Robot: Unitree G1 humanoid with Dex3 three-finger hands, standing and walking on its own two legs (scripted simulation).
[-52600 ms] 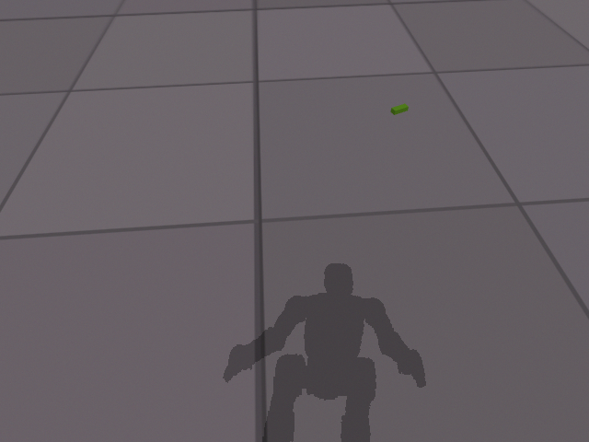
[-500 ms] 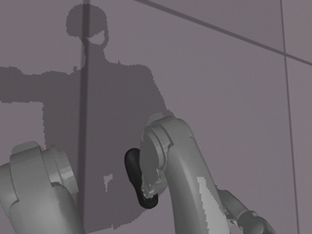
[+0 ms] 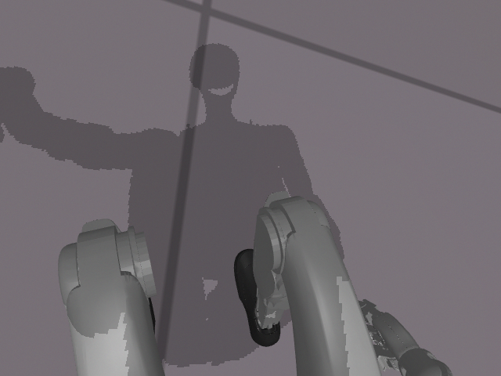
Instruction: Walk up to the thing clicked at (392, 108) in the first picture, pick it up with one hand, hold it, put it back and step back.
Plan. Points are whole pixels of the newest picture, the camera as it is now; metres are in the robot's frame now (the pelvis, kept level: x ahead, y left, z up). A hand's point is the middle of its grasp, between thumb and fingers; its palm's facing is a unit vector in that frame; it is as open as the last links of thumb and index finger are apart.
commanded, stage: settle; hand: left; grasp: from above
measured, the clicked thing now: out of the picture +0.46 +0.42 -0.31
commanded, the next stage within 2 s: go down in 0.14 s
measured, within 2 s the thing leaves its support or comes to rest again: neither
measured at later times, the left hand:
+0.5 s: hand out of the picture +0.43 +0.41 -0.10, palm faces -0.39 -0.10 -0.92, open 8.0 cm
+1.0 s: hand out of the picture +0.40 +0.42 +0.05, palm faces -0.44 -0.12 -0.89, open 12.3 cm
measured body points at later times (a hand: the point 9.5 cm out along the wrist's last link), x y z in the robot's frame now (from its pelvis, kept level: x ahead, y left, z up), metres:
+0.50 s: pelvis +0.00 -0.01 +0.02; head +0.24 +0.10 +0.39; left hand +0.45 +0.41 -0.05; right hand +0.10 -0.27 -0.08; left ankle +0.07 +0.12 -0.29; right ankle +0.12 -0.12 -0.29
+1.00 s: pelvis -0.01 +0.00 +0.12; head +0.19 +0.09 +0.51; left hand +0.42 +0.42 +0.10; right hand +0.12 -0.26 +0.01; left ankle +0.07 +0.12 -0.29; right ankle +0.12 -0.12 -0.29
